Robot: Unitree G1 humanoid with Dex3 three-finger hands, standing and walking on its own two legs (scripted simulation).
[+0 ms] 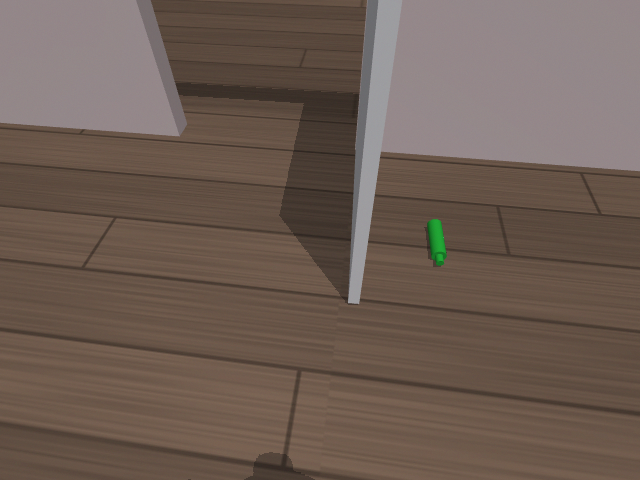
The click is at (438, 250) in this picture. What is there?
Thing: lying bottle
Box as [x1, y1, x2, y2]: [427, 219, 446, 265]
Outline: 432,219 427,223 431,257 436,261 436,264 440,265 443,263 443,259 446,256 441,223 437,219
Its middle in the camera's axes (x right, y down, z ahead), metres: +0.50 +0.02 +1.60
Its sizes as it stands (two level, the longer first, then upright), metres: 0.212 0.059 0.059
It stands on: the floor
